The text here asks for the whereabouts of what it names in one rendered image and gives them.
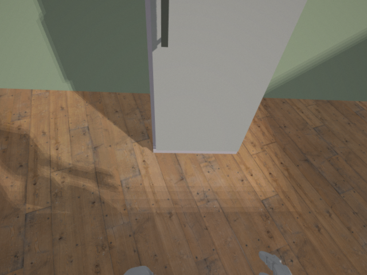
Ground right robot hand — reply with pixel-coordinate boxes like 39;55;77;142
259;251;292;275

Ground fridge door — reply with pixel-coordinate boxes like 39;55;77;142
150;0;307;152

